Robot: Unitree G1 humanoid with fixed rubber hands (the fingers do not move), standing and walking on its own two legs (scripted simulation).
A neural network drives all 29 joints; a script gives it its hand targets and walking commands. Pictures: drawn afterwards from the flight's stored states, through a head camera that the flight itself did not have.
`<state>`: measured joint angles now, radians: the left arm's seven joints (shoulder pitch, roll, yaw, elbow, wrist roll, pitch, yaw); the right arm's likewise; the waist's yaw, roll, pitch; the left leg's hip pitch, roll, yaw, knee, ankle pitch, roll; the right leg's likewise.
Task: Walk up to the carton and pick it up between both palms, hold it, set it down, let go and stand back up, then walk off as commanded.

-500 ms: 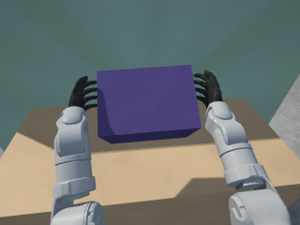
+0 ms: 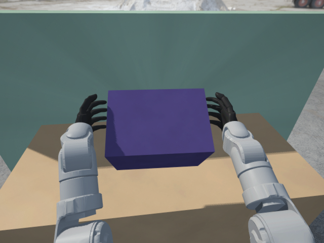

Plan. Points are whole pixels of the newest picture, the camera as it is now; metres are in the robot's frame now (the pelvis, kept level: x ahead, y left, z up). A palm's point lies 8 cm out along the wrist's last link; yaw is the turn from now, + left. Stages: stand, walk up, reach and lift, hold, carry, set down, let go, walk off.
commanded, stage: hold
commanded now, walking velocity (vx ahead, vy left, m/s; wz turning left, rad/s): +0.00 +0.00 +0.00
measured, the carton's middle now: (157, 132) +0.41 +0.01 +0.13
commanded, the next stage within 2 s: none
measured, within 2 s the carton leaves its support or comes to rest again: neither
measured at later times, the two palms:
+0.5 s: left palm (92, 109) +0.41 +0.18 +0.21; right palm (219, 104) +0.42 -0.16 +0.21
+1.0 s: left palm (84, 124) +0.34 +0.18 +0.21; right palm (226, 122) +0.35 -0.16 +0.20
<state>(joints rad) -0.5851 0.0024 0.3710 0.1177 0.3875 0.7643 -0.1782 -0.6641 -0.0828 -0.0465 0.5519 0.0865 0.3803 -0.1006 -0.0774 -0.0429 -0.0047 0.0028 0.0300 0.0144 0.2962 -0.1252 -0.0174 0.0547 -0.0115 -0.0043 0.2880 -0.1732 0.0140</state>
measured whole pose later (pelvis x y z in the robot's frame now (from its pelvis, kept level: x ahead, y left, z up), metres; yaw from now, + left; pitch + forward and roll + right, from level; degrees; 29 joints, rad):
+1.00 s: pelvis +0.01 +0.00 +0.00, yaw +0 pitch -10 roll +0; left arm -0.55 0.00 0.36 0.03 0.38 0.78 -0.19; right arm -0.64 -0.08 -0.02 0.48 0.12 0.40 -0.13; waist -0.08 -0.05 0.00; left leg 0.01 0.03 0.01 0.29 -0.13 -0.02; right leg 0.06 -0.01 0.00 0.29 -0.18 0.01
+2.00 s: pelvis +0.00 +0.00 +0.00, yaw +0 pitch -10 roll +0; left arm -0.55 0.00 0.34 -0.01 0.36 0.78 -0.16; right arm -0.63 -0.08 -0.03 0.48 0.12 0.38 -0.12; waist -0.08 -0.05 0.00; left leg 0.00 0.03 0.01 0.29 -0.12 -0.02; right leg 0.05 -0.01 0.00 0.29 -0.17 0.01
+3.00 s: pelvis +0.02 -0.01 +0.00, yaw +0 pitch -9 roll +0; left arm -0.55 0.00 0.39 0.09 0.42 0.58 -0.22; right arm -0.65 -0.03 -0.08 0.48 0.01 0.16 -0.13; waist -0.08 -0.06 0.02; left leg 0.01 0.04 0.01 0.29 -0.14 -0.03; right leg 0.06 -0.01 0.00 0.29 -0.19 0.01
